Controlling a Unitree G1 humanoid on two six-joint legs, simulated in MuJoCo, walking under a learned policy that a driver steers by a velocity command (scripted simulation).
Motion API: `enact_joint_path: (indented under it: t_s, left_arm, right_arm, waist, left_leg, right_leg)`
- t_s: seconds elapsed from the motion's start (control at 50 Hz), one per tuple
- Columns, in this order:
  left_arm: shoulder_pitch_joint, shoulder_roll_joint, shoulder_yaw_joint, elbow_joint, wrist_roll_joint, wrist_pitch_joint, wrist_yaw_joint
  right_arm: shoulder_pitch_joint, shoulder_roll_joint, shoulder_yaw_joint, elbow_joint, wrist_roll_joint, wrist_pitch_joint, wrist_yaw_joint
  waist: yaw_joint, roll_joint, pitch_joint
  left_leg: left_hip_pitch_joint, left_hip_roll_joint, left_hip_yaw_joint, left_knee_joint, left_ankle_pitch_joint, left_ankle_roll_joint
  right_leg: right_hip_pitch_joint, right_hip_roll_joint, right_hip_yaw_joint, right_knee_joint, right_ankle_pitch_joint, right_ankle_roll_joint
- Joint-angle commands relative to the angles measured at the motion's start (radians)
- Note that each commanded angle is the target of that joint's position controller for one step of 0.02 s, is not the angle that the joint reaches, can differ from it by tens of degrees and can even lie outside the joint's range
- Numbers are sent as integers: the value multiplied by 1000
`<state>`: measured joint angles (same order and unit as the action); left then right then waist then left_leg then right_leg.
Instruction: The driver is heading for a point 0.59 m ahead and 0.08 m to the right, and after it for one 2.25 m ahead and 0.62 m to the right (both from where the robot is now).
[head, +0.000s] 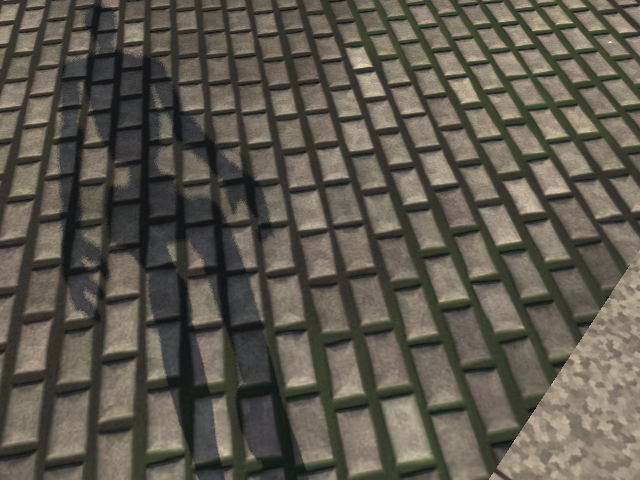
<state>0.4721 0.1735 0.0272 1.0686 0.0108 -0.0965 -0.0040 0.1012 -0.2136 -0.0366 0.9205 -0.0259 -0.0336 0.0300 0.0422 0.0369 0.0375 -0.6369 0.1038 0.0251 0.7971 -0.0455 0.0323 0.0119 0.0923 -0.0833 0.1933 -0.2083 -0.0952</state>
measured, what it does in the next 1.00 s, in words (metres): walks ahead, turning right: left foot, then right foot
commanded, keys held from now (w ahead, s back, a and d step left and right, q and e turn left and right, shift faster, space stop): w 0.18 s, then w+e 0.82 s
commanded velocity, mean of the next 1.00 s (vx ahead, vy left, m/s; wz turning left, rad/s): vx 0.50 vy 0.00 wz -0.35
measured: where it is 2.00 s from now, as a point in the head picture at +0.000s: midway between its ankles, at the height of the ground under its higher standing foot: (451, 287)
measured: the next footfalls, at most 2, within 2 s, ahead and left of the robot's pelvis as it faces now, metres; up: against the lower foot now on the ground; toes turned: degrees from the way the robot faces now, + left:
left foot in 0.20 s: +0.28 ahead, +0.11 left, +0.00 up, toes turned +4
right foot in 0.76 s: +0.52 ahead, -0.08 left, +0.00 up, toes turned -21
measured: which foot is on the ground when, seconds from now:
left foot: up 0.00-0.18, down 0.20-0.74, up 0.76-1.00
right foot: down 0.00-0.20, up 0.22-0.74, down 0.76-1.00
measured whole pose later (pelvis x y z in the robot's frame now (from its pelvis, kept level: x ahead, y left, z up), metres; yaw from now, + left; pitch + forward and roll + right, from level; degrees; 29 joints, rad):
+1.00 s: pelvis +0.51 -0.04 +0.00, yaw -24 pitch +0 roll +0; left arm 0.33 0.25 0.08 0.96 0.00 -0.05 0.00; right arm 0.13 -0.23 -0.05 0.82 -0.04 -0.05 0.01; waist 0.02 0.02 0.05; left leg -0.61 0.13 -0.04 1.05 -0.25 -0.04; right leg -0.14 0.15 0.01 0.33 -0.19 -0.15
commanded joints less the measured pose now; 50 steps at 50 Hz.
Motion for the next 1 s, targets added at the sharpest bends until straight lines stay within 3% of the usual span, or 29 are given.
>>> enact_joint_path:
  t_s: [0.02,0.08,0.12,0.16,0.18,0.2,0.22,0.24,0.26,0.28,0.32,0.34,0.44,0.54,0.62,0.68,0.72,0.74,0.76,0.78,0.8,0.82,0.84,0.86,0.88,0.92,0.96,1.0]
  left_arm:
    - [57,124,16,-23,3,-12,8]
    - [91,131,18,-3,13,-6,17]
    - [79,141,22,3,18,-2,24]
    - [44,157,26,3,18,0,26]
    - [25,158,26,1,13,4,24]
    - [20,132,16,-22,2,2,19]
    - [121,27,-6,-46,-39,4,10]
    - [88,124,24,-31,-12,9,14]
    - [-1,129,31,-58,-5,12,12]
    - [-47,107,28,-66,-2,11,7]
    - [-41,74,30,-59,18,36,-3]
    - [-31,58,30,-56,23,49,-10]
    - [-182,55,36,-122,17,78,-26]
    - [-365,41,22,-191,12,72,-38]
    - [-471,44,14,-241,18,70,-42]
    - [-440,64,24,-245,21,70,-40]
    - [-319,93,42,-213,24,69,-34]
    - [-215,118,57,-183,27,63,-29]
    - [-71,178,83,-145,40,57,-19]
    - [-58,294,112,-156,44,59,-6]
    - [-49,309,115,-164,13,74,-8]
    - [-107,284,106,-160,5,78,1]
    - [-152,229,94,-163,0,74,3]
    - [-201,195,84,-172,-1,66,6]
    - [-224,170,74,-176,-9,57,11]
    - [-205,176,69,-175,-16,34,10]
    - [-166,209,75,-170,-15,24,7]
    - [-118,216,76,-169,-13,26,5]
  right_arm:
    - [-112,-29,4,-76,6,-10,-1]
    - [-173,-43,3,-104,5,-18,-3]
    - [-165,-51,-2,-110,5,-26,-5]
    - [-32,-68,-16,-71,5,-38,-15]
    - [131,-85,-29,-14,0,-47,-24]
    - [311,-150,-51,30,-25,-57,-36]
    - [404,-253,-78,35,-44,-56,-38]
    - [341,-219,-74,26,-3,-41,-28]
    - [221,-164,-57,10,11,-40,-26]
    - [152,-99,-41,-1,11,-48,-21]
    - [133,-39,-23,17,12,-63,-29]
    - [156,-32,-20,29,11,-72,-32]
    - [258,-67,-25,60,11,-91,-40]
    - [323,-66,-17,77,11,-90,-52]
    - [399,-86,-20,105,7,-78,-66]
    - [388,-113,-27,107,3,-64,-77]
    - [364,-143,-37,97,-1,-49,-79]
    - [354,-157,-42,87,1,-42,-74]
    - [324,-161,-44,61,7,-40,-65]
    - [352,-47,-23,-7,21,-47,-43]
    - [229,-115,-37,-60,18,-61,-35]
    - [146,-115,-34,-92,20,-77,-29]
    - [155,-115,-32,-90,24,-87,-29]
    - [174,-111,-34,-76,15,-81,-33]
    - [196,-102,-33,-75,-6,-60,-33]
    - [205,-85,-31,-82,-24,-23,-25]
    - [154,-78,-29,-108,-23,-5,-19]
    - [58,-86,-28,-147,-19,1,-17]
  waist:
    - [3,-103,71]
    - [14,-104,86]
    - [-4,-103,82]
    - [-66,-112,14]
    - [-134,-85,-67]
    - [-193,-32,-177]
    - [-164,180,-318]
    - [-151,70,-298]
    - [-99,26,-132]
    - [-77,-9,-46]
    - [-25,20,15]
    - [-16,29,11]
    - [-17,21,44]
    - [-50,22,75]
    - [-80,21,87]
    - [-46,49,51]
    - [9,73,-21]
    - [51,66,-81]
    - [129,1,-153]
    - [70,-231,-236]
    - [92,-148,-267]
    - [65,-82,-116]
    - [22,-19,-53]
    - [-26,25,-12]
    - [-58,16,-12]
    - [-77,-10,-29]
    - [-70,-34,-21]
    - [-39,-60,0]
  left_leg:
    - [1,-34,46,-110,55,4]
    - [-16,-46,47,-174,3,30]
    - [27,-65,54,-217,-68,57]
    - [226,-125,81,-269,-132,93]
    - [424,-151,94,-332,-92,118]
    - [706,-4,-68,-342,-140,166]
    - [992,315,-545,-423,-239,292]
    - [908,326,-673,-527,-285,293]
    - [749,288,-495,-554,-327,250]
    - [609,243,-375,-606,-271,212]
    - [468,160,-197,-651,-151,135]
    - [450,149,-148,-658,-95,125]
    - [497,124,10,-678,71,103]
    - [558,107,119,-665,213,81]
    - [693,147,170,-620,351,84]
    - [763,166,220,-486,694,77]
    - [773,173,240,-271,873,83]
    - [725,172,244,-91,815,80]
    - [549,149,250,183,586,50]
    - [107,-24,232,568,-300,-6]
    - [-81,-133,3,710,-472,-17]
    - [-168,-53,-54,654,-364,-6]
    - [-116,-20,-51,555,-290,-5]
    - [-50,4,-52,474,-268,-13]
    - [17,15,-55,421,-263,-30]
    - [66,16,-44,355,-262,-57]
    - [44,14,-25,281,-210,-78]
    - [-11,13,-16,192,-132,-90]
  right_leg:
    - [-29,-271,136,-69,398,-92]
    - [74,-309,141,-32,457,-106]
    - [118,-327,133,22,564,-100]
    - [107,-314,103,184,817,-75]
    - [58,-277,70,364,837,-56]
    - [-149,-236,56,619,585,-37]
    - [-512,-60,-15,1022,-87,12]
    - [-601,-49,122,1128,-286,-6]
    - [-637,-110,141,1120,-193,-13]
    - [-608,-148,139,1063,-119,-11]
    - [-528,-184,135,983,-67,2]
    - [-505,-183,129,978,-52,8]
    - [-660,-200,103,904,101,24]
    - [-675,-177,33,634,231,32]
    - [-664,-150,-39,491,188,-1]
    - [-562,-86,-87,449,60,-54]
    - [-421,-20,-109,427,-43,-103]
    - [-286,8,-96,369,-53,-131]
    - [-58,-55,32,274,-67,-180]
    - [259,-372,524,238,-65,-326]
    - [289,-440,831,86,-71,-381]
    - [188,-420,658,62,-17,-337]
    - [67,-384,563,45,92,-288]
    - [-32,-329,471,37,208,-243]
    - [-97,-283,404,29,283,-222]
    - [-142,-239,351,27,387,-212]
    - [-167,-211,326,17,407,-201]
    - [-157,-198,335,6,392,-180]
